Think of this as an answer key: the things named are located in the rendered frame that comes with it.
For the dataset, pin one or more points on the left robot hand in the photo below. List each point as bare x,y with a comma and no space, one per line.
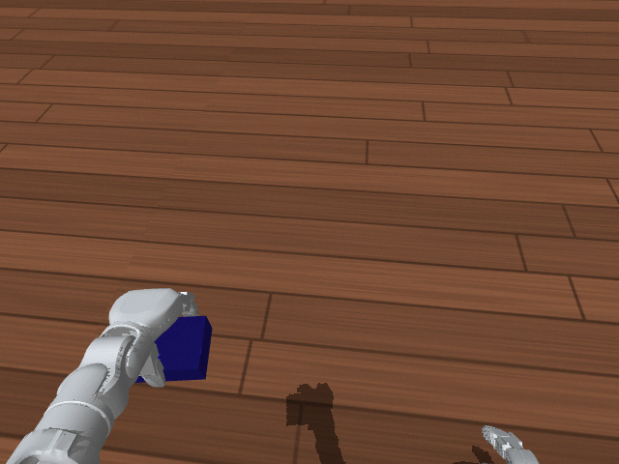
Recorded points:
156,310

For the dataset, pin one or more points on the left robot arm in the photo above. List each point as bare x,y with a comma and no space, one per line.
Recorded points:
79,419

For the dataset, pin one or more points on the small box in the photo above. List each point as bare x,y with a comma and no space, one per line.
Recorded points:
184,349

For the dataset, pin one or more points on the right robot hand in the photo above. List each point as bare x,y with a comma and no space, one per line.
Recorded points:
508,446

